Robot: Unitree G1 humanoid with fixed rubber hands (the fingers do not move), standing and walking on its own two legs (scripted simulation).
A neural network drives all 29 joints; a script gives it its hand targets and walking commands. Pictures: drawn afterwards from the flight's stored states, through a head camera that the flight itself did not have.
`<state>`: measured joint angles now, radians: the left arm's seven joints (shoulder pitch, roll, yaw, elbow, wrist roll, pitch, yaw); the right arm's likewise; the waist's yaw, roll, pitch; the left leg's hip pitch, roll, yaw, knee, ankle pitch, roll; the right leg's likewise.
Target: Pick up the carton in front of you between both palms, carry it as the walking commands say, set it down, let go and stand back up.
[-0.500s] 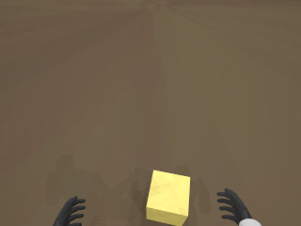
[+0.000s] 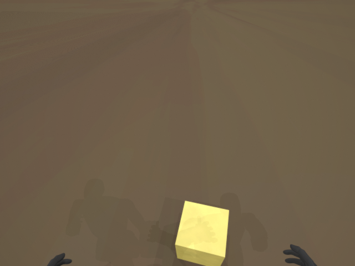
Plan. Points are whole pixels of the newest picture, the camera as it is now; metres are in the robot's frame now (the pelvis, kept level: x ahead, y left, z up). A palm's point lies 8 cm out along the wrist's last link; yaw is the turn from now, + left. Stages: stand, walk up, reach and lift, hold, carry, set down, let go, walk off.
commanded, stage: stand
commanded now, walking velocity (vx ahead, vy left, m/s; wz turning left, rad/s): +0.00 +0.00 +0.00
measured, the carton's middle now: (202, 235) +0.39 -0.09 -0.64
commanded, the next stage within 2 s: none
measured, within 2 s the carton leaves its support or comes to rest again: neither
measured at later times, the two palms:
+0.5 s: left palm out of the picture +0.10 +0.29 -0.08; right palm out of the picture +0.11 -0.30 -0.10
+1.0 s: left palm out of the picture +0.08 +0.30 -0.09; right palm out of the picture +0.07 -0.31 -0.10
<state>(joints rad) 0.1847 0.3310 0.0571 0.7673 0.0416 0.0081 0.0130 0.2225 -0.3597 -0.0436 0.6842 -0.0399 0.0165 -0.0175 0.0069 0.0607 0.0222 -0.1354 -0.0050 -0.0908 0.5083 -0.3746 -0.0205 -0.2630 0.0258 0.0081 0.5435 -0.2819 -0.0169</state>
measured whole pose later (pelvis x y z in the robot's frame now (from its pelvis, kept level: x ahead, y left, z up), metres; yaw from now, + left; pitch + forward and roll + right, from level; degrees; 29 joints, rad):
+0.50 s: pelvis +0.00 -0.01 +0.01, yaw +1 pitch -1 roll +0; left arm 0.14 0.33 0.05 0.91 0.03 0.00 0.01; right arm 0.20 -0.37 -0.01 0.82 -0.03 0.00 -0.03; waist 0.01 0.04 0.02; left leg -0.07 0.01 -0.10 0.42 -0.33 -0.03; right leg -0.20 0.03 0.00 0.47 -0.24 -0.03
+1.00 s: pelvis -0.02 +0.00 +0.01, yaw +0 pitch -2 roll +0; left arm 0.12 0.36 0.03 1.00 0.02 0.00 0.00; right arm 0.19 -0.39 0.00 0.92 -0.03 -0.01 -0.02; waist 0.01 0.03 0.03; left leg -0.05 0.01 -0.08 0.37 -0.28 -0.03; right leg -0.18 0.02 0.01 0.41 -0.19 -0.02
